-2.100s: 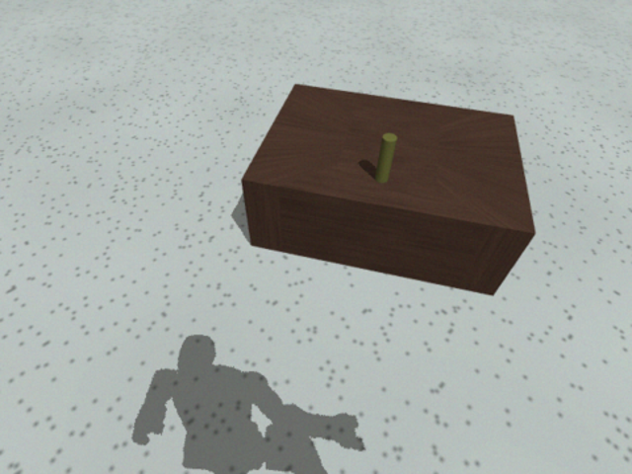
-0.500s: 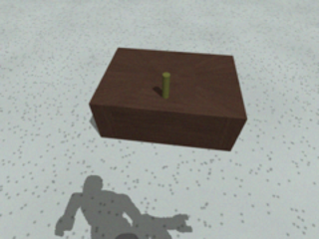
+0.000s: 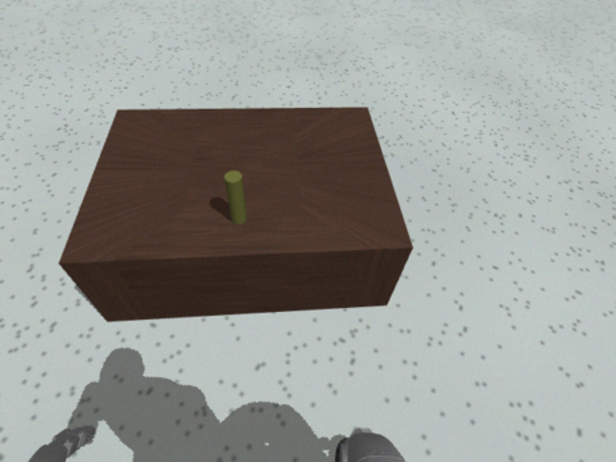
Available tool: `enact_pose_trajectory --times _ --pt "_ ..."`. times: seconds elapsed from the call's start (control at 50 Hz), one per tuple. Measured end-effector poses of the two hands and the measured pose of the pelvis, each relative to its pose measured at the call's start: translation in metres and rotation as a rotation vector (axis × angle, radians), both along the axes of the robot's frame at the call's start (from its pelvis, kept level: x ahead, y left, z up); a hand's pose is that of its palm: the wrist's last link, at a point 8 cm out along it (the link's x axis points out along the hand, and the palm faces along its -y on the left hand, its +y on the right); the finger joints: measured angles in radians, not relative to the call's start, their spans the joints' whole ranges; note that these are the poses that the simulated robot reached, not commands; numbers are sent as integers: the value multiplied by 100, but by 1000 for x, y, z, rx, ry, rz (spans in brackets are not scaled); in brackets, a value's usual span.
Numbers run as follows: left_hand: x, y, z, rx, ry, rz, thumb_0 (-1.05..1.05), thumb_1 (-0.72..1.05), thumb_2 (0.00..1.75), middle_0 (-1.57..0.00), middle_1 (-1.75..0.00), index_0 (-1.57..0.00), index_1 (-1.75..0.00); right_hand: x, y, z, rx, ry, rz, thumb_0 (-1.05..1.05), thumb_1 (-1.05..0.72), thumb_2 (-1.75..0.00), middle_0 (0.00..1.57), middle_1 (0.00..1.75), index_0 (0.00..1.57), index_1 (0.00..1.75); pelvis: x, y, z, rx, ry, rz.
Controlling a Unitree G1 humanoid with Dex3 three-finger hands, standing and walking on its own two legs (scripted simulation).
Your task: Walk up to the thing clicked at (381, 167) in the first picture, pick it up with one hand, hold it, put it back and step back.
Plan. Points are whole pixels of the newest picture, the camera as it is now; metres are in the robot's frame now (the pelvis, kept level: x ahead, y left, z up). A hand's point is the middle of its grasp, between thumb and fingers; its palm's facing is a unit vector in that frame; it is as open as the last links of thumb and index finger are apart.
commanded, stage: walk up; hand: left
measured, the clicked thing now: (236, 198) +0.82 +0.16 -0.32
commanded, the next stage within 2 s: none
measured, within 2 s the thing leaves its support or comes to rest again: neither
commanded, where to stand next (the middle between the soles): +0.38 -0.07 m, yaw +3 degrees
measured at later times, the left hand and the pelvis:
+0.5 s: hand (143, 411) +0.23 +0.24 -0.17, palm faces -0.04 -0.94 -0.33, open 7.4 cm; pelvis +0.18 -0.03 -0.02, yaw +0 degrees
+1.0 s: hand (198, 306) +0.39 +0.17 -0.13, palm faces +0.00 -0.91 -0.42, open 7.4 cm; pelvis +0.31 -0.10 -0.01, yaw +2 degrees
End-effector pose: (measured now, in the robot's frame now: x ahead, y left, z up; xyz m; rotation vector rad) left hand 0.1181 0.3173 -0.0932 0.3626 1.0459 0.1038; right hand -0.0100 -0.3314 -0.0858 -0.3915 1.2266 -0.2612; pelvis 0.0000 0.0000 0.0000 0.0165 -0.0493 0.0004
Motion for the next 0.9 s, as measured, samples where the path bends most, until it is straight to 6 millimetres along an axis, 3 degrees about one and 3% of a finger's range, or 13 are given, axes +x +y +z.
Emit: enact_pose_trajectory --times 0.08,0.14,0.28,0.44,0.52,0.68,0.74,0.82,0.9 --pt "56 -21 2 38 -78 -16 1 91 90 -20 -30 -20 -30 31 -23 -26 15 21 -10 1 -90 -89 20 30 21 30 37 -23 -16 -13 -6 2" --pt "75 -36 6 34 -111 3 0 91 90 -20 -30 -20 -30 66 -28 -32 35 11 -5 1 -90 -90 20 30 21 30 57 -33 -15 -10 -18 -5" --pt "80 -52 7 13 -35 37 0 90 90 -20 -30 -20 -30 151 -27 -19 68 -76 64 1 -91 -89 20 29 20 30 103 -41 -1 -24 -2 -12" --pt "88 -35 -27 -14 71 94 1 90 90 -20 -30 -20 -30 227 -23 -8 9 -108 124 1 -90 -89 20 30 21 30 165 -33 -13 -22 9 2" --pt "109 -35 -37 -8 145 88 1 90 90 -20 -30 -20 -30 249 -26 0 -17 -148 91 1 -90 -89 20 30 21 30 190 -34 -14 -3 7 -12" --pt "180 -53 -20 -9 115 57 1 91 90 -20 -30 -20 -30 271 -52 11 -20 -93 62 1 -90 -89 20 30 21 30 237 -56 -1 -3 2 -15" --pt "209 -66 -12 16 80 55 1 91 90 -20 -30 -20 -30 284 -70 0 -6 -63 54 1 -90 -89 20 30 21 30 257 -71 -4 -5 4 -9" --pt "239 -81 -12 78 19 70 0 91 90 -20 -30 -20 -30 313 -93 -28 13 -36 43 1 -90 -90 20 30 21 30 281 -94 -19 -15 1 5" --pt "252 -99 -4 82 4 88 0 91 90 -20 -30 -20 -30 348 -94 -41 46 -25 55 1 -91 -90 20 29 20 30 294 -101 -17 -12 0 17"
